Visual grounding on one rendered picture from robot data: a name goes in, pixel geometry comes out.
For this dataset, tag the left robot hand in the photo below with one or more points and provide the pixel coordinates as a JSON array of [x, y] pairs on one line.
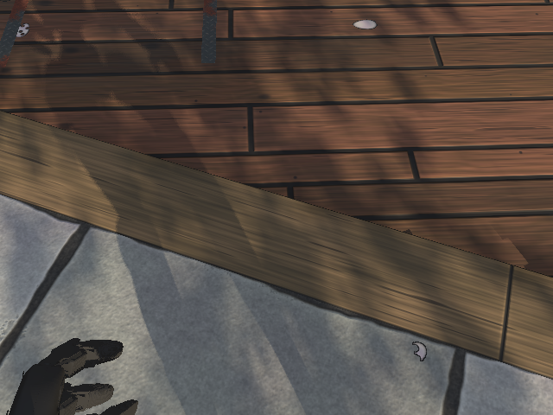
[[43, 390]]

